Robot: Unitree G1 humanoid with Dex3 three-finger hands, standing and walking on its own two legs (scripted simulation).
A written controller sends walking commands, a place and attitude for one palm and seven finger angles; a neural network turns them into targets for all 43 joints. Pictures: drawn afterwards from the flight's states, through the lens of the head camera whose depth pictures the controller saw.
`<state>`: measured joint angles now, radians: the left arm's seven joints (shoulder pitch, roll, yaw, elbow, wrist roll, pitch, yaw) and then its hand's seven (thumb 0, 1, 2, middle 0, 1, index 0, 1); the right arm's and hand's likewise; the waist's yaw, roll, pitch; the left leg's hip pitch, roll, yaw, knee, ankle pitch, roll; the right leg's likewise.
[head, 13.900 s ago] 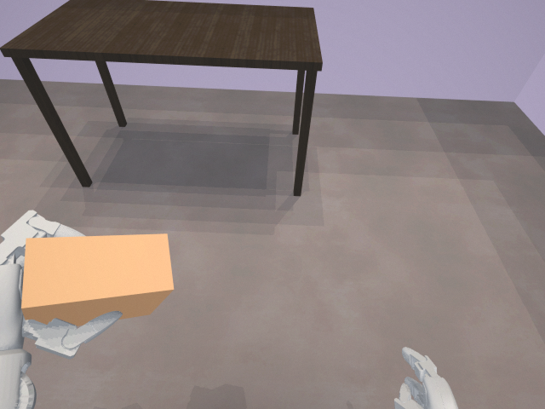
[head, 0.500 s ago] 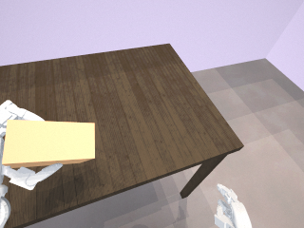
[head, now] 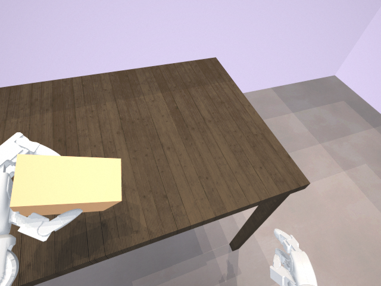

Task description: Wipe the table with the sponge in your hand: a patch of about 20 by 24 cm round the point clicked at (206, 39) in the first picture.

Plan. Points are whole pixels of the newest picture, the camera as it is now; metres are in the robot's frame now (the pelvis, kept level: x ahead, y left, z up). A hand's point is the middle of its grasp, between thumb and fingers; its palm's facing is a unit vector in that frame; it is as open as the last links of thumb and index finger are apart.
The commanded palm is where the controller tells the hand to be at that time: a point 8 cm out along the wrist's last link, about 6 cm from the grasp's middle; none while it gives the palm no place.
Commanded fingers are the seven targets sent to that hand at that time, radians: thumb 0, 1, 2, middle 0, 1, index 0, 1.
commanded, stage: shuffle to correct the standing spot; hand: left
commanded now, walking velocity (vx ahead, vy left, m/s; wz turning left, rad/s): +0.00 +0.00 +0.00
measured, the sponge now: (84, 187) +0.24 +0.20 +0.12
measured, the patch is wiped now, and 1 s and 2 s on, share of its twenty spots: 0.00 0.00 0.00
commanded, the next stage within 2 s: come to a stop and stand still in 0.88 s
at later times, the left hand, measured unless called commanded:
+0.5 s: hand (74, 192) +0.22 +0.20 +0.15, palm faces +0.33 -0.86 -0.38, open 10.7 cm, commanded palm +0.16 +0.24 +0.17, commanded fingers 0.00 0.10 1.30 -1.20 -1.60 -1.20 -1.60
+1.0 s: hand (115, 189) +0.23 +0.15 +0.15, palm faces +0.27 -0.86 -0.43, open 10.7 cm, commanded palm +0.17 +0.19 +0.17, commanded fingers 0.00 0.10 1.30 -1.20 -1.60 -1.20 -1.60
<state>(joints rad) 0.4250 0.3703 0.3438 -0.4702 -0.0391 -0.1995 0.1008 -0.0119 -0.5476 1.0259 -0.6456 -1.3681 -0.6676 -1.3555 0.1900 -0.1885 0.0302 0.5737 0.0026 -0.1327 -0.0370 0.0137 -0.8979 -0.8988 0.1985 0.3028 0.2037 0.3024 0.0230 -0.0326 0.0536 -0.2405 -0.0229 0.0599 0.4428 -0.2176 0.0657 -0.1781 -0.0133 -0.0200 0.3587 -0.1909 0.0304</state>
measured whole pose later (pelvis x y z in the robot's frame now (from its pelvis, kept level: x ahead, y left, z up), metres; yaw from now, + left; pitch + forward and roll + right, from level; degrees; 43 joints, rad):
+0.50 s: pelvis -0.01 -0.04 +0.00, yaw -1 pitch +1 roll -1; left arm 0.43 0.37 0.36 -0.48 -0.06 -0.18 0.08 -0.01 -0.55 1.03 -0.64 -1.37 -0.67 -1.35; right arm 0.19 -0.18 0.01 0.56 0.01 -0.13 -0.03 0.01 -0.90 -0.90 0.20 0.30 0.20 0.30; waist 0.02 -0.02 0.05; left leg -0.26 0.03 0.05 0.46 -0.21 0.01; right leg -0.22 0.04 -0.03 0.40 -0.20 -0.02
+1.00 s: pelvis +0.00 -0.09 -0.01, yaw -1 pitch +1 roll -1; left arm 0.49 0.42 0.38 -0.53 -0.10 -0.14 0.07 -0.01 -0.55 1.03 -0.64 -1.37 -0.67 -1.35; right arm 0.21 -0.22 -0.03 0.56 0.01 -0.08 -0.05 0.01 -0.90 -0.90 0.20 0.30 0.20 0.30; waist -0.01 -0.01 0.04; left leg -0.29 0.10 0.03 0.53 -0.26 -0.05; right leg -0.25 0.11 -0.05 0.47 -0.25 -0.09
